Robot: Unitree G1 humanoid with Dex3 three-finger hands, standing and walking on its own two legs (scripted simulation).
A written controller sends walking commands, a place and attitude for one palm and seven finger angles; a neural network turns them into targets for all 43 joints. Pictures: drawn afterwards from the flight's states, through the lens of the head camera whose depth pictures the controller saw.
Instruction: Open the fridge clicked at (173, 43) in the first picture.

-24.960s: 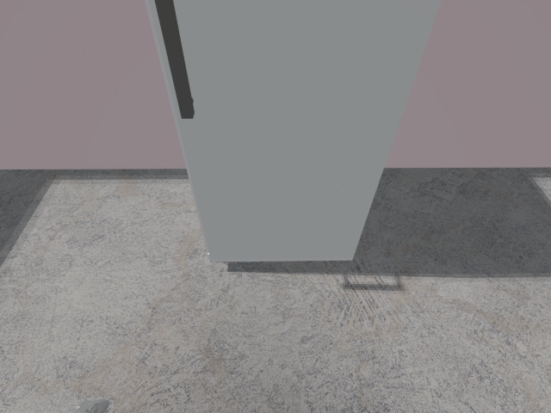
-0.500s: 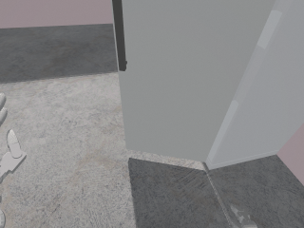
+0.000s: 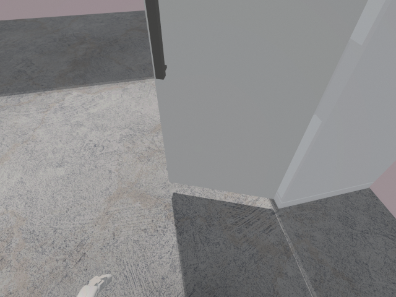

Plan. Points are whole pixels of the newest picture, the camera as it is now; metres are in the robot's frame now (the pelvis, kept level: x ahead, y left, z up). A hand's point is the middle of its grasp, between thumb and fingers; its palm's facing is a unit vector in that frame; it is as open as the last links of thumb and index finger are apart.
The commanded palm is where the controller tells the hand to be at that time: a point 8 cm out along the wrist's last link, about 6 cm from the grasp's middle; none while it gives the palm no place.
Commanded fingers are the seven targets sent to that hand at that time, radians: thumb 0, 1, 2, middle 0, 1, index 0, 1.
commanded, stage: let the arm hang, fingers relaxed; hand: left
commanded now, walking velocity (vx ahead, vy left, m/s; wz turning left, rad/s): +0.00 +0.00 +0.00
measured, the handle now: (156, 15) +0.78 +0.13 +0.23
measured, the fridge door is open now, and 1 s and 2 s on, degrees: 66 66 66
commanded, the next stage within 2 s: look to check the result in 0.86 s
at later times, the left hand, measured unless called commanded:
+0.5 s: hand out of the picture +0.05 +0.20 -0.15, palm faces -0.06 -0.98 -0.21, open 7.3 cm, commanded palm none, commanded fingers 0.00 0.90 0.90 -0.20 -0.30 -0.20 -0.30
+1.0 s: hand out of the picture +0.07 +0.20 -0.16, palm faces -0.07 -0.98 -0.20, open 7.3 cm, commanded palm none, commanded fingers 0.00 0.90 0.90 -0.20 -0.30 -0.20 -0.30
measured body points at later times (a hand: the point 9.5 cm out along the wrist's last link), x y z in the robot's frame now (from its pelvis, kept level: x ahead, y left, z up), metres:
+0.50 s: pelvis +0.03 +0.02 +0.02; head +0.06 +0.02 +0.47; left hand +0.05 +0.25 -0.14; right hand +0.03 -0.20 -0.14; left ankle +0.03 +0.12 -0.72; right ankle +0.02 -0.09 -0.72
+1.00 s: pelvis +0.05 +0.03 +0.02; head +0.07 +0.03 +0.47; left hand +0.07 +0.26 -0.14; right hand +0.03 -0.19 -0.14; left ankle +0.03 +0.12 -0.72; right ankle +0.02 -0.09 -0.72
